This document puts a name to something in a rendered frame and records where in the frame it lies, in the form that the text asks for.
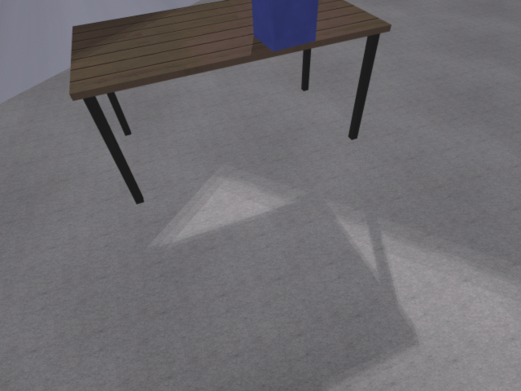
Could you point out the table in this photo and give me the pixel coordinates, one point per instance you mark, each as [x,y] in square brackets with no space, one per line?
[124,53]

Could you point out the carton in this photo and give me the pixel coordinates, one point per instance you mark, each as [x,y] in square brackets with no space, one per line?
[281,24]

